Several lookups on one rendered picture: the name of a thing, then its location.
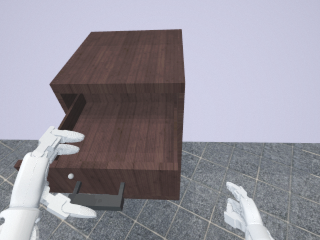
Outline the handle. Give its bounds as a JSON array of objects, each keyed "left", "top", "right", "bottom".
[{"left": 68, "top": 181, "right": 125, "bottom": 211}]

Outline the right robot hand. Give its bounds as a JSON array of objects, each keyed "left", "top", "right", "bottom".
[{"left": 224, "top": 182, "right": 263, "bottom": 233}]

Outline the cabinet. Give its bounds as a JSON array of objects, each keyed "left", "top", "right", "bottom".
[{"left": 49, "top": 29, "right": 186, "bottom": 201}]

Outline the left robot hand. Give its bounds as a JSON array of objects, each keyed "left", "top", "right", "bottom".
[{"left": 9, "top": 126, "right": 97, "bottom": 220}]

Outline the left robot forearm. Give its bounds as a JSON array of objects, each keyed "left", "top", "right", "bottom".
[{"left": 0, "top": 207, "right": 42, "bottom": 240}]

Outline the right robot forearm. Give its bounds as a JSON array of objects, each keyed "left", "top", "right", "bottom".
[{"left": 245, "top": 224, "right": 274, "bottom": 240}]

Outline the drawer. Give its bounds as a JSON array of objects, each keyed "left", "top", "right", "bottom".
[{"left": 14, "top": 93, "right": 178, "bottom": 197}]

